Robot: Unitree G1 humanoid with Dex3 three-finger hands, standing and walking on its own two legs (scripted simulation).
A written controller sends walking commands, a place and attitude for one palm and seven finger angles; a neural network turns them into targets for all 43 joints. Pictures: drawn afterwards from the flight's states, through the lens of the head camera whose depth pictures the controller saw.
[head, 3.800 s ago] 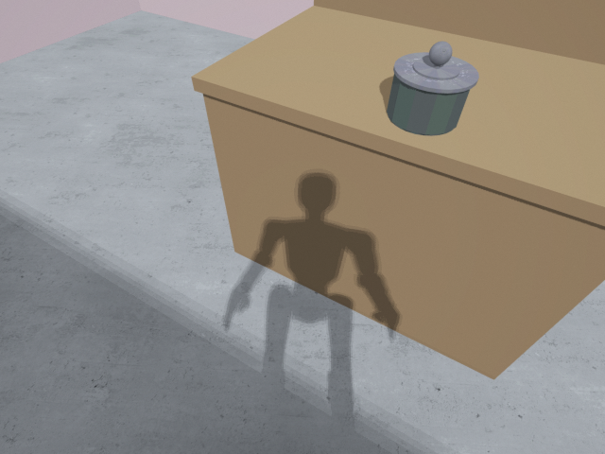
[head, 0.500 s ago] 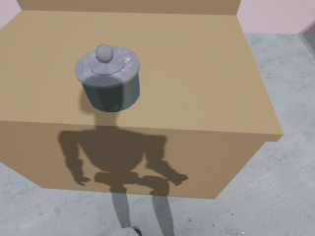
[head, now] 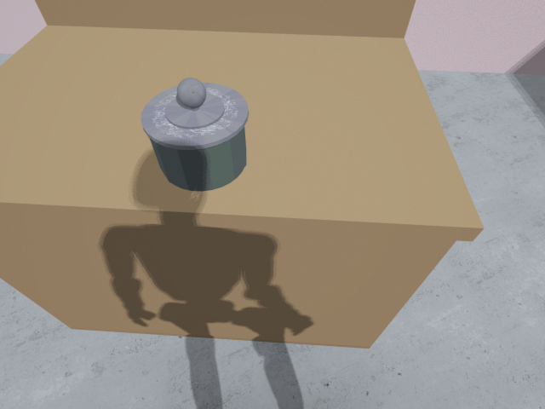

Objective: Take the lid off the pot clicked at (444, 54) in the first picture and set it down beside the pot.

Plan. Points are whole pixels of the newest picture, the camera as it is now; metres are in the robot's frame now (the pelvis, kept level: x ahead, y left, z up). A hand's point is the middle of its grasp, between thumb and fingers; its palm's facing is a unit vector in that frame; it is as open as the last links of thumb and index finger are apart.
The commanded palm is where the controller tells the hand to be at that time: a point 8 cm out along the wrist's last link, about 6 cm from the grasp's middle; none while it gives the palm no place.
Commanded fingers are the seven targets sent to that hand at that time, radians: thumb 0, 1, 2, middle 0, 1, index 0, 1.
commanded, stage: come to a stop and stand still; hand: left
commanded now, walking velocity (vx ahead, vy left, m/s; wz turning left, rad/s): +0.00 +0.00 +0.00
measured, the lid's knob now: (191, 93) +0.53 +0.17 +0.18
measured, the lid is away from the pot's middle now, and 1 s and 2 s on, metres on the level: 0.00 0.00 0.00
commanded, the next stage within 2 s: look again from close up in 0.38 s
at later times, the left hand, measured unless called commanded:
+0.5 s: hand out of the picture +0.05 +0.22 -0.16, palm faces -0.04 -0.96 -0.28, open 7.4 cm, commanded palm none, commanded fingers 0.00 0.90 0.90 -0.20 -0.30 -0.20 -0.30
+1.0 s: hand out of the picture +0.02 +0.19 -0.16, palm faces -0.05 -0.97 -0.24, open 7.4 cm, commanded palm none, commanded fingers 0.00 0.90 0.90 -0.20 -0.30 -0.20 -0.30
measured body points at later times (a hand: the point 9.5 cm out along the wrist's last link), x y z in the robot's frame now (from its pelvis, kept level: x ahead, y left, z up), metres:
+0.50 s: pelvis -0.01 +0.03 +0.00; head +0.01 +0.01 +0.45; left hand +0.05 +0.27 -0.14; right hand +0.05 -0.21 -0.16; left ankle -0.03 +0.12 -0.73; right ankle +0.02 -0.14 -0.73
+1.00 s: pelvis -0.02 +0.01 +0.00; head +0.01 -0.01 +0.45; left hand +0.03 +0.24 -0.14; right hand -0.01 -0.22 -0.16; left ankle -0.03 +0.12 -0.73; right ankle +0.02 -0.14 -0.73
